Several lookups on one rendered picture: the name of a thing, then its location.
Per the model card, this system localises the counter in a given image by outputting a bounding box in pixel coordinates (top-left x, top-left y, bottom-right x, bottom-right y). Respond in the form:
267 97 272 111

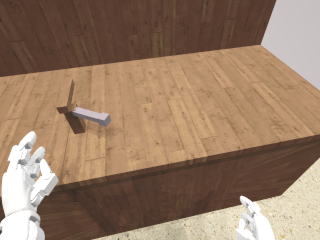
0 0 320 240

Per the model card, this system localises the right robot hand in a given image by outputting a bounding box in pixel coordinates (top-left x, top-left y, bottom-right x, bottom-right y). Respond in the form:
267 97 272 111
236 196 275 240

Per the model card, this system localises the left robot hand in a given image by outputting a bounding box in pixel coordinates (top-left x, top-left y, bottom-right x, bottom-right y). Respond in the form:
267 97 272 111
1 131 59 217

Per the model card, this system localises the tap lever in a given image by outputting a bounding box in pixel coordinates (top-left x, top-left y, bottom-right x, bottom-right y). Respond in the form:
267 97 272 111
72 107 111 127

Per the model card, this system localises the robot left forearm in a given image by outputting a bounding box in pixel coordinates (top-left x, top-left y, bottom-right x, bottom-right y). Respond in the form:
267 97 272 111
0 209 45 240

